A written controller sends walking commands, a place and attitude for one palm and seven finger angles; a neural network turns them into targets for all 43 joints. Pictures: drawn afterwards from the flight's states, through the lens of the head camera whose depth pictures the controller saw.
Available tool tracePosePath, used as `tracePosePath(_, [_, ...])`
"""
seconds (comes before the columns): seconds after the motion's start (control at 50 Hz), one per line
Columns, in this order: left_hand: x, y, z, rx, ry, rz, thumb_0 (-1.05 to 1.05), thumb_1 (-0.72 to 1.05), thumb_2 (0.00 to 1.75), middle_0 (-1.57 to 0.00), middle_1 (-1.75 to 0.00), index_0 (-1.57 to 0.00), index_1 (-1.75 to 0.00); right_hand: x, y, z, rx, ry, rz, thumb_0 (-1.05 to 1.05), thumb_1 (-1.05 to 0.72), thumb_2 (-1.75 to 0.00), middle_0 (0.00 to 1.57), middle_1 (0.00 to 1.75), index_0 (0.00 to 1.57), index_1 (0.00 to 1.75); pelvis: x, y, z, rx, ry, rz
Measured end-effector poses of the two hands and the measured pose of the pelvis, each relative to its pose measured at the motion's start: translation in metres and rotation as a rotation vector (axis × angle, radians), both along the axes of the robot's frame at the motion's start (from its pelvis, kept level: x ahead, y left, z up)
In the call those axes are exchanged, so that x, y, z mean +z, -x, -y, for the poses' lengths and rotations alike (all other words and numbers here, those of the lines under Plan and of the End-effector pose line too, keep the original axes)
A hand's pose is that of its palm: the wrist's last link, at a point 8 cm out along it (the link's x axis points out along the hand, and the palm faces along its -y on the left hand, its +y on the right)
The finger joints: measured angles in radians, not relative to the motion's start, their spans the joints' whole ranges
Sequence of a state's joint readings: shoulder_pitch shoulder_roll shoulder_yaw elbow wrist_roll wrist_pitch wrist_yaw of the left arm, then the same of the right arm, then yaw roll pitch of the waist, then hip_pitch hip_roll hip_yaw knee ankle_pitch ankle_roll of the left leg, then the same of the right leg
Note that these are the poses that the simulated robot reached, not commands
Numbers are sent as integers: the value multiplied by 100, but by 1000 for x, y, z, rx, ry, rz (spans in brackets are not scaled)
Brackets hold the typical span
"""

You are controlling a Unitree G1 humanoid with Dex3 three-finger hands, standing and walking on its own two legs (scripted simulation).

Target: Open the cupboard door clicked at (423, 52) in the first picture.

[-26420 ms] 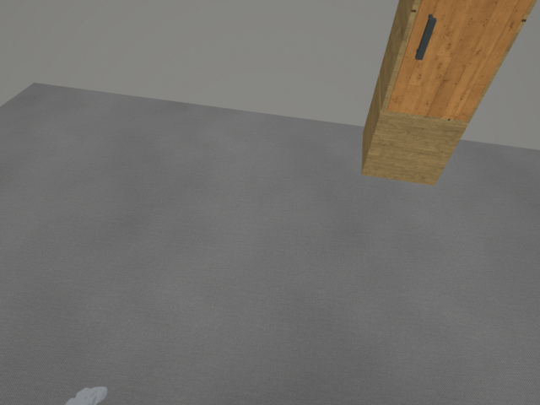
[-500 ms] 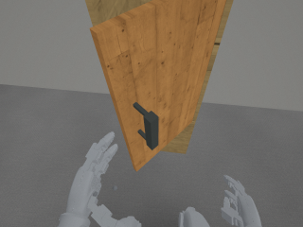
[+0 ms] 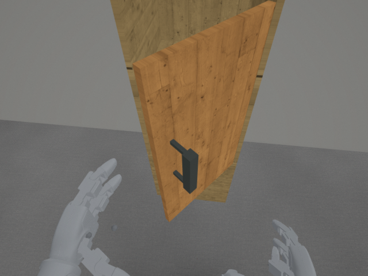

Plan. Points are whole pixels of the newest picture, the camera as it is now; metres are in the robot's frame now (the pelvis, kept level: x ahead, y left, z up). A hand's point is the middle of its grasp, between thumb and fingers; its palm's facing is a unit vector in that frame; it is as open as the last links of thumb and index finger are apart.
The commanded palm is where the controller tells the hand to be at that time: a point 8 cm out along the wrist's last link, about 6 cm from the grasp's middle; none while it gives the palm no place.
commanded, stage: draw the hand back to the body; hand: left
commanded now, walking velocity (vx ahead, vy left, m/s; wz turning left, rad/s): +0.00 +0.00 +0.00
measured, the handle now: (183, 166) +0.35 +0.03 +0.05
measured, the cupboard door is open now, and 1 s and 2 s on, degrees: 51 51 51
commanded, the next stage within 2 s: step back with the hand held close in 1.18 s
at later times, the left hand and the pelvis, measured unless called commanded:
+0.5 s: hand (41, 202) +0.20 +0.23 +0.17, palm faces +0.29 -0.88 -0.38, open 12.8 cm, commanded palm +0.16 +0.27 +0.19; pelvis +0.02 +0.02 +0.05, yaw +0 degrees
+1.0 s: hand out of the picture +0.21 +0.26 +0.22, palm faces +0.45 -0.79 -0.41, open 7.7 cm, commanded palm +0.16 +0.30 +0.23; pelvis +0.02 +0.01 +0.06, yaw -1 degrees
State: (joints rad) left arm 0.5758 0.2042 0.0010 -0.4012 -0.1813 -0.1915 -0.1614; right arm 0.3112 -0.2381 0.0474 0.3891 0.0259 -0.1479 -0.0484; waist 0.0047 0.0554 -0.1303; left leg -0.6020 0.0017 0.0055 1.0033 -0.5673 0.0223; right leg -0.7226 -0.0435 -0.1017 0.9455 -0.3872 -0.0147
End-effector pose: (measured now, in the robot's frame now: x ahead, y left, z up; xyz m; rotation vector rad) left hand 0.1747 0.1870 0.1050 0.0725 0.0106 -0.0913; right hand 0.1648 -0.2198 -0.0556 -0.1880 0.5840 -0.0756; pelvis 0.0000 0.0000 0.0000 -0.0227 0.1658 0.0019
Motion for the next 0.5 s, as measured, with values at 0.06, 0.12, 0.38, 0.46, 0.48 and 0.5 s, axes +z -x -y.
tracePosePath(0.06, [6, 2, -10, 9, -7, 4, -1, -50, 30, -15, -30, -15, -30, 6, -4, 0, 2, 8, 17, 1, -90, -90, 20, 30, 20, 30, 3, -2, -2, 2, 4, 16])
tracePosePath(0.12, [14, 3, -20, 19, -15, 16, -1, -47, 31, -15, -30, -15, -30, 12, -9, -2, 7, 12, 35, 1, -90, -90, 20, 30, 20, 30, 7, -4, -4, 5, 9, 32])
tracePosePath(0.38, [57, 11, -64, 326, -285, -9, -1, -13, 46, -17, -30, -17, -30, 30, -15, -21, 8, 24, -8, 1, -90, -90, 20, 30, 20, 30, 40, -16, -13, -3, 6, 145])
tracePosePath(0.46, [72, 10, -76, 370, -317, 24, -1, 1, 52, -17, -30, -17, -30, 33, -18, -25, 25, 21, -15, 1, -90, -90, 20, 30, 20, 30, 47, -19, -15, -3, 4, 175])
tracePosePath(0.48, [77, 9, -79, 378, -324, 36, -1, 4, 53, -17, -30, -17, -30, 34, -18, -26, 30, 20, -15, 1, -90, -90, 20, 30, 20, 30, 49, -19, -15, -4, 4, 181])
tracePosePath(0.5, [81, 8, -81, 384, -331, 50, -1, 8, 54, -17, -30, -17, -30, 35, -20, -26, 34, 19, -14, 1, -90, -90, 20, 30, 20, 30, 50, -20, -16, -4, 3, 187])
